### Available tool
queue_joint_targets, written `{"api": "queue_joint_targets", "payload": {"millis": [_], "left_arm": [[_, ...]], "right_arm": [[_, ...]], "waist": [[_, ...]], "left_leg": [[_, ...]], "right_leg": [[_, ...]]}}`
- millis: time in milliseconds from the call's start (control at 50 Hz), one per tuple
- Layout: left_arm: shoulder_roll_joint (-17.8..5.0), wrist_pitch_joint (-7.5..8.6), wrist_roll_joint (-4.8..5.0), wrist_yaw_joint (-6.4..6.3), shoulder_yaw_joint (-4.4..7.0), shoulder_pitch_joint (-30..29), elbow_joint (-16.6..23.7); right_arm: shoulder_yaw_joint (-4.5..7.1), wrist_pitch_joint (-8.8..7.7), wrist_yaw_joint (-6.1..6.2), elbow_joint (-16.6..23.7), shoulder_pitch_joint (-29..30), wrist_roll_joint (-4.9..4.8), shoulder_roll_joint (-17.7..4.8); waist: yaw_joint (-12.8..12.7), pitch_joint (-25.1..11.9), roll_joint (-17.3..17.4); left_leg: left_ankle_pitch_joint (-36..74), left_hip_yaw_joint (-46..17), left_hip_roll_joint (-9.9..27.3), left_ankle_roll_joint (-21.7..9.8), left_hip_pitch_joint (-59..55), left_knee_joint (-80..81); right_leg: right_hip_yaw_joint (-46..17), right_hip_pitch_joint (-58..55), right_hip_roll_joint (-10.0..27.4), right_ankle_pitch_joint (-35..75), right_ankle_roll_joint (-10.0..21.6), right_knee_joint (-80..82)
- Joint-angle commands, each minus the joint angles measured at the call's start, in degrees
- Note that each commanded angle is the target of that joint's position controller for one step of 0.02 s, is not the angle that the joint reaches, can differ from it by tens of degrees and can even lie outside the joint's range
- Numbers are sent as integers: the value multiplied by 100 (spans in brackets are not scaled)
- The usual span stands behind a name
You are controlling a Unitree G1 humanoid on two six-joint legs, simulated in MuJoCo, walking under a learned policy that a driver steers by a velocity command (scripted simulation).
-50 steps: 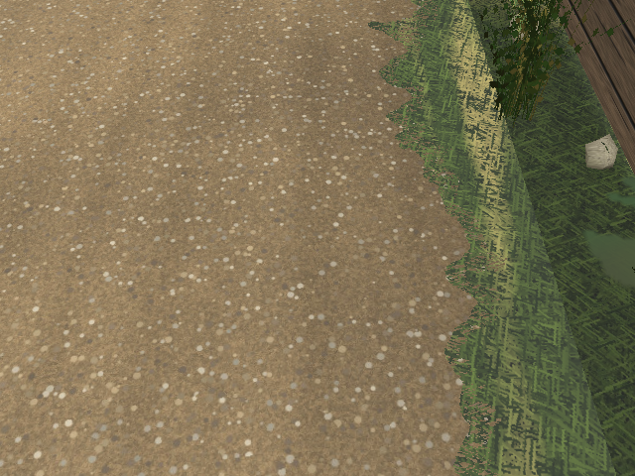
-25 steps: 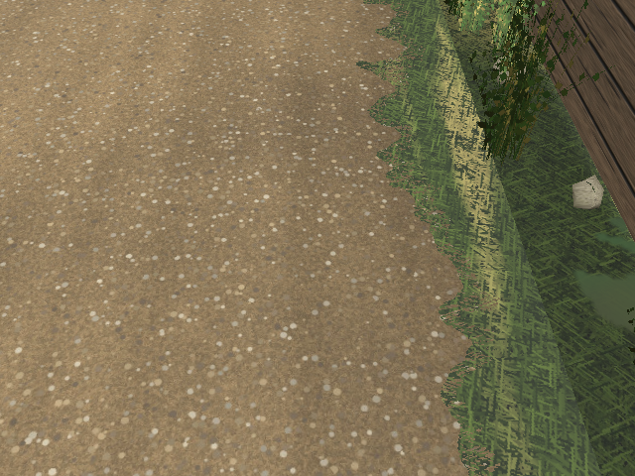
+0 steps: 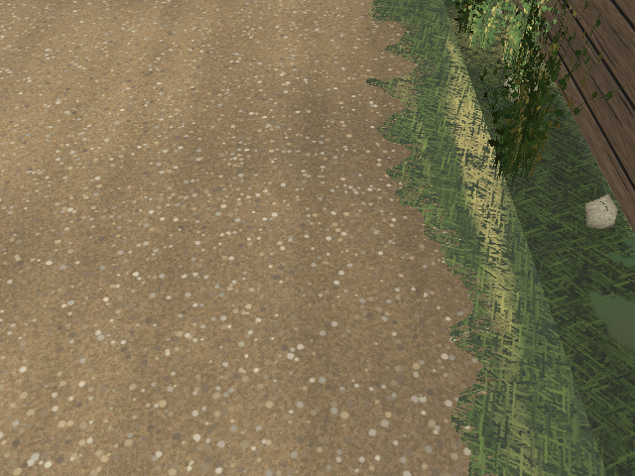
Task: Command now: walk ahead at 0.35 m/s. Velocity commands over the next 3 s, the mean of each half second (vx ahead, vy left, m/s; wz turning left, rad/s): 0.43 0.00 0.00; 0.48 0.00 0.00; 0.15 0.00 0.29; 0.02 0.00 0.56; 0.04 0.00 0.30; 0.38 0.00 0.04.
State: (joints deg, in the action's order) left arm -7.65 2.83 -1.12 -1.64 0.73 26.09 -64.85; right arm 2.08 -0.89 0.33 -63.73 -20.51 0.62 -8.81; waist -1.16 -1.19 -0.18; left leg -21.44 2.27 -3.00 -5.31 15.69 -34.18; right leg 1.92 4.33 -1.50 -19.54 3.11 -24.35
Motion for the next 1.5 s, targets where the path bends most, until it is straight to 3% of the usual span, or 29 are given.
{"api": "queue_joint_targets", "payload": {"millis": [20,80,180,240,260,280,300,320,340,400,560,680,740,780,800,820,840,880,920,1020,1120,1240,1260,1280,1300,1320,1340,1380,1500], "left_arm": [[-843,53,-33,-62,240,1213,-212],[-701,151,-51,-58,219,903,-111],[-867,254,-22,4,236,493,29],[-978,288,12,63,239,381,47],[-965,302,12,90,220,374,81],[-380,297,99,139,88,655,330],[-592,298,39,191,185,466,419],[-679,255,12,210,218,-32,626],[-679,269,-20,247,214,-403,716],[-451,117,-109,286,228,-113,630],[-482,-16,-59,385,233,-2073,1390],[-556,37,-13,379,229,-2895,1733],[-693,112,-18,314,312,-2442,1661],[-960,207,-89,213,469,-778,1123],[-1482,244,-251,143,610,170,966],[-1853,198,-233,198,697,308,927],[-1584,137,-51,232,637,-257,991],[-967,199,-13,260,450,-1086,1098],[-658,256,23,215,342,-1070,957],[-852,393,24,161,293,-574,705],[-837,316,16,117,206,-388,615],[-1044,136,31,-102,310,-455,610],[-1087,92,54,-122,339,-506,633],[-1151,80,54,-132,374,-402,734],[-772,37,115,-127,324,-114,941],[-707,-68,80,-89,311,7,983],[-810,-145,-4,-76,340,-306,1023],[-853,-188,-54,-60,377,-993,1222],[-796,-462,-44,-70,377,-1114,1430]], "right_arm": [[77,-274,-78,889,1418,144,-447],[133,-353,-184,988,1381,96,-482],[101,-268,-266,1322,1695,51,-316],[301,-278,-140,850,220,34,-666],[424,-329,-70,613,-676,111,-982],[557,-362,-22,577,-1410,234,-1709],[537,-289,-47,565,-1116,89,-1715],[457,-277,-57,724,-235,51,-1519],[348,-330,-97,866,281,19,-1123],[159,-456,-73,759,398,30,-629],[80,-546,-13,521,-532,17,-688],[98,-553,47,350,-982,41,-794],[136,-526,88,329,-837,88,-933],[141,-472,77,347,-719,71,-974],[45,-477,29,547,-835,-67,-650],[10,-473,-21,584,-1370,-208,-311],[147,-445,0,634,-784,-80,-813],[138,-495,-35,824,-101,-19,-689],[129,-350,-95,765,-283,134,-500],[114,-151,-95,872,93,151,-384],[-13,-145,-53,1047,902,23,-318],[98,-230,-4,1115,752,102,-627],[146,-288,4,993,329,122,-662],[262,-351,30,952,-62,155,-1035],[403,-345,59,1051,-219,125,-1554],[396,-236,18,1073,-249,-117,-1523],[388,-152,7,1166,64,-136,-1348],[298,-22,65,1284,557,-16,-992],[381,38,50,1482,615,34,-1203]], "waist": [[-480,1473,-644],[-187,1292,-384],[7,1145,-682],[682,439,-378],[1065,-61,-100],[1080,-827,1234],[911,-923,1183],[479,-49,675],[400,365,184],[-86,477,315],[158,840,279],[355,867,369],[82,571,459],[-591,-326,295],[-805,-1097,-342],[-530,-1693,-1345],[-387,-1172,-442],[-76,-48,-66],[233,164,-201],[396,361,-258],[151,255,-542],[234,192,-490],[442,22,-245],[554,-351,293],[373,-791,1284],[336,-1416,1219],[292,-920,611],[173,-35,122],[78,-337,364]], "left_leg": [[-233,34,408,58,3036,-1173],[68,-54,618,168,3011,-1444],[772,411,311,125,1237,-441],[1047,666,-141,-107,-1197,156],[663,125,314,-275,-2334,338],[-1044,-2743,2209,-804,-3251,1382],[-1352,-4633,2637,-1143,-2745,2516],[-1757,-3843,2516,-1013,-2033,2402],[-1016,-3042,2266,-884,-1260,2442],[734,-1587,1620,-565,-376,2590],[2146,-687,1381,-718,-915,2901],[3307,-449,1553,-632,-1839,2598],[5226,-262,1589,-460,-2186,1692],[5421,28,1260,-266,-1647,-323],[3480,260,889,-93,-115,-2188],[-872,136,-156,58,1543,-4067],[-464,-564,209,-61,2002,-4391],[432,-514,655,-82,1913,-3805],[598,-466,839,17,1408,-3347],[904,-100,732,336,1438,-2444],[1850,217,499,293,937,-741],[1182,284,226,-87,581,146],[1654,263,151,-187,88,669],[3965,-456,702,-411,-703,796],[7285,-2214,2222,-1295,-1816,599],[7033,-3026,2631,-1943,-1968,947],[5697,-2764,2414,-1899,-1466,1136],[4013,-2229,1782,-1400,-524,1569],[2372,-2062,1196,-903,-249,1852]], "right_leg": [[-2770,-1000,2214,-1419,1227,1939],[-1993,-1114,1884,-63,1046,1833],[-840,87,1389,1698,707,1469],[-220,765,1081,3880,416,-378],[33,1441,814,3483,276,-1773],[358,2634,126,592,0,-4082],[-374,3111,-153,-813,117,-5092],[-468,3505,326,-353,246,-5369],[-436,3409,561,176,284,-5070],[-363,2568,793,459,182,-4254],[70,3402,754,1671,-134,-2179],[272,3107,484,1822,74,-973],[430,2255,141,1174,347,-655],[442,192,-16,1260,607,-211],[-1183,-1513,1363,564,1009,-122],[-3889,-2486,2709,405,1715,654],[-3692,-1922,2349,-4,1478,864],[-2216,-419,1910,815,1101,1208],[-1461,318,1540,1392,870,1442],[-353,495,1293,5026,881,1194],[295,270,1085,5309,632,1050],[322,-429,1429,5385,555,-343],[436,-341,1283,5051,419,-1139],[658,211,932,3661,148,-2362],[886,1685,-63,-576,-109,-4281],[-30,2141,-237,-1802,-174,-4948],[-271,2397,25,-1614,-224,-5185],[-372,2668,266,-894,-283,-4642],[-383,2374,172,-338,-447,-3623]]}}
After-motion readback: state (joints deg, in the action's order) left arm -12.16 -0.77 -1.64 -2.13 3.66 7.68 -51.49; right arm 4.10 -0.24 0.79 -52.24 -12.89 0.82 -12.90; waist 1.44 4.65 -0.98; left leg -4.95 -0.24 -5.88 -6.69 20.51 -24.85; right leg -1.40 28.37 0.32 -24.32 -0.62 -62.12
